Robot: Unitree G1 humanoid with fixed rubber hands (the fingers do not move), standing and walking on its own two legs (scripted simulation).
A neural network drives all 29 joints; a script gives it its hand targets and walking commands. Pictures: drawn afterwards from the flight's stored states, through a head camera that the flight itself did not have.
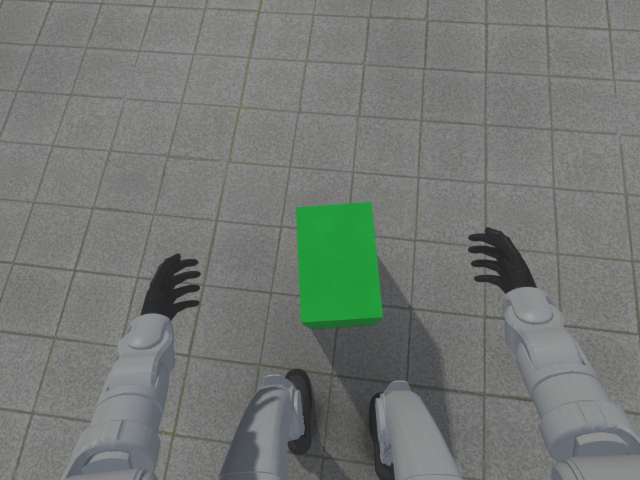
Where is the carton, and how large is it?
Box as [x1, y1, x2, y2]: [296, 202, 382, 328]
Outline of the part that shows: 370,202 296,207 301,322 310,328 372,325 382,317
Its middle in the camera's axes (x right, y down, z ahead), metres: +0.04 +0.08 +0.98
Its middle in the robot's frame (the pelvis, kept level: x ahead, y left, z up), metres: +0.46 +0.01 -0.57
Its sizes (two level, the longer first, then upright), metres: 0.260 0.173 0.269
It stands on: the floor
